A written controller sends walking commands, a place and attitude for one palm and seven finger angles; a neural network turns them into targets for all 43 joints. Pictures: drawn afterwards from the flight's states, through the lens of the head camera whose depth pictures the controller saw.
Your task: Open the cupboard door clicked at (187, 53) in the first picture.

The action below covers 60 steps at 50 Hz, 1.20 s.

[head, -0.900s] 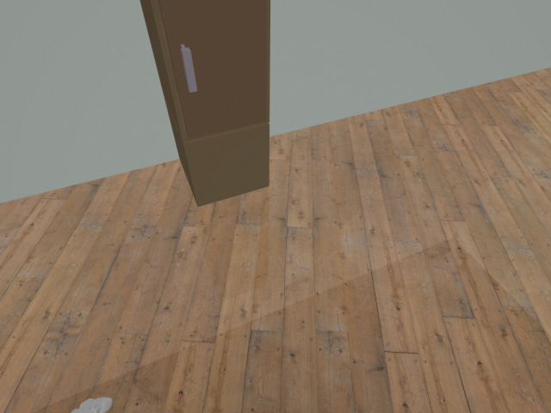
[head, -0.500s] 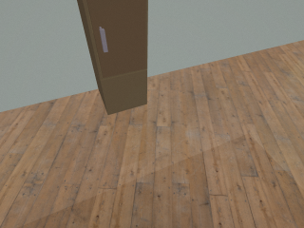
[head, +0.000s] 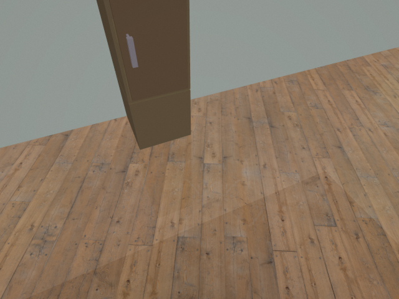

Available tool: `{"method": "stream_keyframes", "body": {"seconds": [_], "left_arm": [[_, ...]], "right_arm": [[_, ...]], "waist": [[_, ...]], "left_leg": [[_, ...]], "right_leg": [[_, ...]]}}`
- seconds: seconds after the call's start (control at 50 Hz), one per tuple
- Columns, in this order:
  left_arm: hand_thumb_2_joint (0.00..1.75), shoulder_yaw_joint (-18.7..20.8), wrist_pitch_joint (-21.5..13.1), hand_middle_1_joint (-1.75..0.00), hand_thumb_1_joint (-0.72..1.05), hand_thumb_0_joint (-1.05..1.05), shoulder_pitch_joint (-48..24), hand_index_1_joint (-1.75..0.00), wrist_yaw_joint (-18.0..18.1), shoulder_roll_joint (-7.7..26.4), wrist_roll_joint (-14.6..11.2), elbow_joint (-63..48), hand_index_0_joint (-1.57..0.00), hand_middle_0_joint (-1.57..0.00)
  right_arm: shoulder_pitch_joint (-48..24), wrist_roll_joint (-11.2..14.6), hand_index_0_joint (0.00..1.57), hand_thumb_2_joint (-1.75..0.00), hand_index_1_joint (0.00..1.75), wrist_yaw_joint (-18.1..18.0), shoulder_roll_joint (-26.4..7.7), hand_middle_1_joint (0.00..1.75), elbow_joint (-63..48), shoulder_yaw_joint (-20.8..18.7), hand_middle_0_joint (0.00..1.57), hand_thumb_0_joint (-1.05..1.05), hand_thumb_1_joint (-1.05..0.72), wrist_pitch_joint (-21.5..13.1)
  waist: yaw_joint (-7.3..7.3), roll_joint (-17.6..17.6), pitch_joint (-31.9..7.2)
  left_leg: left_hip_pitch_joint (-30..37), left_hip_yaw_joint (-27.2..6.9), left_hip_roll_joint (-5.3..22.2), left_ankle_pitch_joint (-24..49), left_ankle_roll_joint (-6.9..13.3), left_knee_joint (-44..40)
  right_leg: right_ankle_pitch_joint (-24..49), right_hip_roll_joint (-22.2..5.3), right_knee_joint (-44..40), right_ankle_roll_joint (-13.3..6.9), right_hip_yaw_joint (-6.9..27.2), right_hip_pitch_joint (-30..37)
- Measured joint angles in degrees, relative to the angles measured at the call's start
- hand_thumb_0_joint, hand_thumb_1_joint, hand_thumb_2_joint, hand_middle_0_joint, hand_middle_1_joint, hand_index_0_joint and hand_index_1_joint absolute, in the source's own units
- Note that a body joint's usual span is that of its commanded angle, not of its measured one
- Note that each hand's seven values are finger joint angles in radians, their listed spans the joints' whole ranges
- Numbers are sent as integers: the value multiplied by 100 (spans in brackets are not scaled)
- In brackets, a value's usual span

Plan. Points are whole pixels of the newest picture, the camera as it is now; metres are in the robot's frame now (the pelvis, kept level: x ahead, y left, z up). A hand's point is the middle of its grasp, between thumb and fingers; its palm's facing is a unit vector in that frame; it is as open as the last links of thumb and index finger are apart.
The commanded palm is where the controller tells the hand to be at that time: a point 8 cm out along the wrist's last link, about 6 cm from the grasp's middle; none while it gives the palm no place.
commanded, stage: look at it before walking up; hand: left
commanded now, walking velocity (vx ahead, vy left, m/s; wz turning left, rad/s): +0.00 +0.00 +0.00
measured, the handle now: (131, 50) +1.15 +0.39 -0.06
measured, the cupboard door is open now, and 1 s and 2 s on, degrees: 0 0 0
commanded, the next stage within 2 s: walk to a spot facing it in 0.54 s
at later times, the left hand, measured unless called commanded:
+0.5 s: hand out of the picture +0.08 +0.24 -0.16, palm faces -0.03 -0.94 -0.33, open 7.4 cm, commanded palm none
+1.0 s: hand out of the picture +0.09 +0.17 -0.18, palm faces -0.12 -0.97 -0.22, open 7.4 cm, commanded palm none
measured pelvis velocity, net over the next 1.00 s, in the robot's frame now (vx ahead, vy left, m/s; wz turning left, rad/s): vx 0.07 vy -0.03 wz -0.15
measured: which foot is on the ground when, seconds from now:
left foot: down 0.00-1.00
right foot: down 0.00-1.00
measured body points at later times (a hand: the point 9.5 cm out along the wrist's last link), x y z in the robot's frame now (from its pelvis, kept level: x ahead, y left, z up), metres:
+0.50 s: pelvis +0.01 +0.00 +0.00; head +0.01 +0.00 +0.45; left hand +0.08 +0.29 -0.13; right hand +0.09 -0.30 -0.13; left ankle +0.01 +0.12 -0.74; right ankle +0.01 -0.12 -0.74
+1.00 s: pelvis +0.07 -0.03 -0.02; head +0.08 -0.05 +0.43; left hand +0.10 +0.22 -0.17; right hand +0.04 -0.29 -0.18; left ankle +0.01 +0.12 -0.74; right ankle +0.05 -0.12 -0.75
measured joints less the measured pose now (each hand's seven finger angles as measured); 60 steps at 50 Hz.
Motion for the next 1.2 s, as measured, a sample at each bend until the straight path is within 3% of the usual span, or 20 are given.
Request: {"method": "stream_keyframes", "body": {"seconds": [0.7,0.78,0.86,0.92,0.96,1.0,1.04,1.1,1.2], "left_arm": [[90,14,-1,-30,90,1,14,-30,27,-12,4,45,-20,-20],[90,56,123,-30,91,0,288,-30,-9,-149,34,-6,-20,-20],[90,132,200,-30,91,0,723,-30,-126,-327,61,-120,-19,-20],[90,198,216,-30,91,1,972,-30,-190,-487,66,-160,-19,-20],[90,230,195,-30,91,1,1047,-30,-229,-604,69,-189,-19,-20],[90,257,74,-30,91,1,1082,-30,-253,-704,85,-274,-20,-20],[90,273,-121,-30,91,1,1108,-30,-177,-782,70,-327,-20,-20],[90,264,-276,-30,91,0,1306,-30,-56,-892,37,-331,-20,-20],[90,187,-335,-30,91,0,1709,-30,5,-1126,63,-101,-20,-20]], "right_arm": [[-128,-3,20,-90,30,-29,2,30,1,21,20,0,-91,-11],[40,-53,20,-90,30,-31,157,30,-65,2,20,0,-91,56],[366,-68,20,-90,30,-4,363,30,-210,-57,20,0,-91,57],[584,-65,20,-90,30,-5,487,30,-270,-124,20,0,-91,-30],[732,-74,20,-90,30,-14,524,30,-278,-157,20,0,-91,-72],[893,-70,20,-90,30,-22,515,30,-255,-182,20,0,-91,-66],[977,-57,20,-90,30,-16,542,30,-136,-189,20,0,-91,37],[930,-64,20,-90,30,18,617,30,-35,-202,20,0,-91,90],[498,-87,20,-90,30,53,694,30,-325,-275,20,1,-91,12]], "waist": [[46,-10,8],[110,-6,-143],[135,-27,-260],[144,-23,-191],[104,38,-102],[71,169,-1],[106,230,40],[221,165,22],[188,76,-27]], "left_leg": [[94,20,27,-9,-22,-136],[35,174,96,-303,-28,198],[-5,396,184,-682,-18,551],[137,649,282,-895,-72,638],[236,756,378,-1039,-148,715],[120,750,555,-1349,-175,1226],[-439,512,587,-1720,-108,2620],[-1228,361,494,-1326,-43,4033],[-2248,402,565,-517,-174,4287]], "right_leg": [[1,25,-134,-9,18,81],[-234,98,211,-34,166,-51],[-934,166,909,-121,287,-333],[-1350,80,1685,-99,-26,-695],[-1423,15,1765,-89,-256,-815],[-829,35,1416,-168,-482,-720],[-848,128,1553,-328,-583,-694],[-995,242,1127,-434,-510,-321],[-681,330,117,-424,-174,317]]}}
